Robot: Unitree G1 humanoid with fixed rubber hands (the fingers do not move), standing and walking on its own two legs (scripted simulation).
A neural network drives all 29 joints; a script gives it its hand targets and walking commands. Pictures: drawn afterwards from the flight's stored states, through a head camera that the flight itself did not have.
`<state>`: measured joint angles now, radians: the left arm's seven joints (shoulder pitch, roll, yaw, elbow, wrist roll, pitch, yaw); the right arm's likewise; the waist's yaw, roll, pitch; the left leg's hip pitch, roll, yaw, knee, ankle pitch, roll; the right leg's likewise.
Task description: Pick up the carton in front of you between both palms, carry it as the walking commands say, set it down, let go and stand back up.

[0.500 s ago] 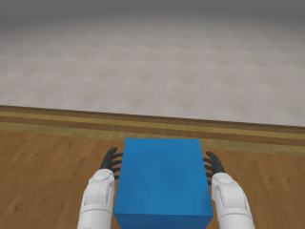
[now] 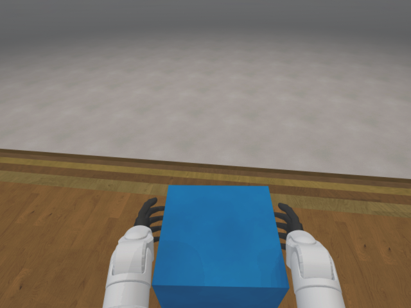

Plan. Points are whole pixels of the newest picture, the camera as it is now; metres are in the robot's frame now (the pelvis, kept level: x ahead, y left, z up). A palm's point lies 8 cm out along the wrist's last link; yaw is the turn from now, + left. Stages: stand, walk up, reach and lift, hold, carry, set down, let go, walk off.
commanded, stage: hold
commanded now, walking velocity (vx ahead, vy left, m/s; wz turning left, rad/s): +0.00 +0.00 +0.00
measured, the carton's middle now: (217, 258) +0.28 +0.00 -0.03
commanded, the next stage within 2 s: carry in 0.70 s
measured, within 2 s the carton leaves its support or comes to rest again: neither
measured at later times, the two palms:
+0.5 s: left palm (143, 231) +0.29 +0.15 +0.05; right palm (294, 236) +0.29 -0.15 +0.04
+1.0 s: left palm (136, 206) +0.34 +0.17 +0.07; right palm (278, 208) +0.34 -0.13 +0.06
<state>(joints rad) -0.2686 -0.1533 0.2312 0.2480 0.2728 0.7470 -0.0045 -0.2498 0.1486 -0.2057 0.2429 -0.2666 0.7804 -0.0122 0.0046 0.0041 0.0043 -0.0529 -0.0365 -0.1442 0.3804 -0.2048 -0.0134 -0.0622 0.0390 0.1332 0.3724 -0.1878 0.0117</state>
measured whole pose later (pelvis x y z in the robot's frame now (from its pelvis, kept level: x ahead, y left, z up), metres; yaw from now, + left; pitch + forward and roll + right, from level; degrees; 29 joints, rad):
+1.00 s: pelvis +0.06 +0.02 -0.01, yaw +0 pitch +3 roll +0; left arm -0.17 -0.11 0.14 -0.10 0.14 0.98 0.06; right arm -0.19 0.14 -0.10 -0.06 -0.15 1.00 -0.08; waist 0.01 -0.01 -0.17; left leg -0.24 0.02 0.02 0.54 -0.37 0.00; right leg -0.32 -0.04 -0.03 0.64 -0.44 0.01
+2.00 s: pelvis +0.65 +0.00 -0.01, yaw +3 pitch +4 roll +1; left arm -0.28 -0.12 0.14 -0.25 0.08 1.12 0.10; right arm -0.25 0.12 -0.13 -0.29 -0.12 1.16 -0.11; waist 0.05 -0.01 -0.04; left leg -0.68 0.08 0.10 0.82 -0.16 0.04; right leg -0.13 0.01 -0.20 0.41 -0.35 -0.08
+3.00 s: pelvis +1.30 +0.04 -0.23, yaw +3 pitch +1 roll +0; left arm -0.80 0.04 0.23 0.25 0.02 1.14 0.12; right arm -0.71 0.01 -0.21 0.12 -0.10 1.19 -0.12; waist -0.04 0.00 -0.05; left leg -0.37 -0.14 0.07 0.78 -0.39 0.14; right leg -0.62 0.06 0.06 1.50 -0.44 -0.04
